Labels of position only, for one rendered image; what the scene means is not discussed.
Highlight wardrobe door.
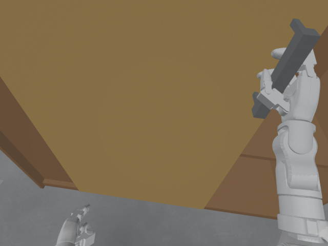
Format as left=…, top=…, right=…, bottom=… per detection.
left=0, top=77, right=73, bottom=183
left=0, top=0, right=328, bottom=209

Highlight robot right forearm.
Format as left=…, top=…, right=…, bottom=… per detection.
left=272, top=119, right=328, bottom=246

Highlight left robot hand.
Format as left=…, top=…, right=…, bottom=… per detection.
left=56, top=204, right=95, bottom=246

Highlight handle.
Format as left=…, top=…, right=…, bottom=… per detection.
left=252, top=18, right=321, bottom=119

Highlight right robot hand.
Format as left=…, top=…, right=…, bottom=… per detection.
left=257, top=48, right=320, bottom=123

